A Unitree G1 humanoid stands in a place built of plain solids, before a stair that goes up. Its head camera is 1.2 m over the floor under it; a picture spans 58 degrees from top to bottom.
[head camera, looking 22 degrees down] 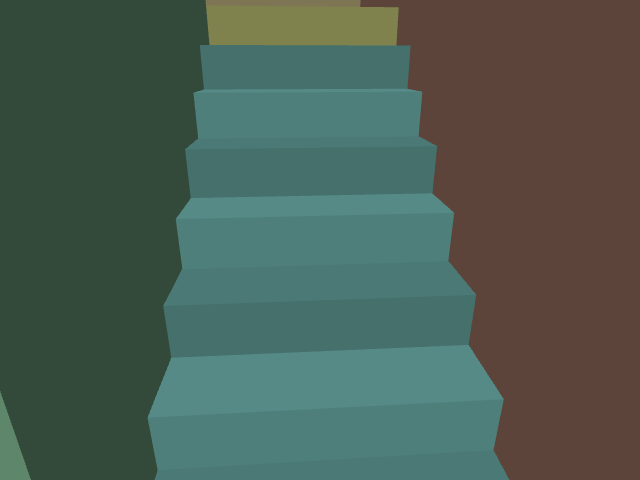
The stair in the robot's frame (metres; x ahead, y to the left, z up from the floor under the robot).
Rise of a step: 0.18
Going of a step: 0.25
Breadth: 0.94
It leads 4 degrees to the left of straight ahead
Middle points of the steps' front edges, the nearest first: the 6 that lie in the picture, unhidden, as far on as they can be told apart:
0.89 -0.03 0.37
1.13 -0.01 0.55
1.38 0.01 0.73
1.62 0.02 0.92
1.86 0.04 1.10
2.11 0.06 1.28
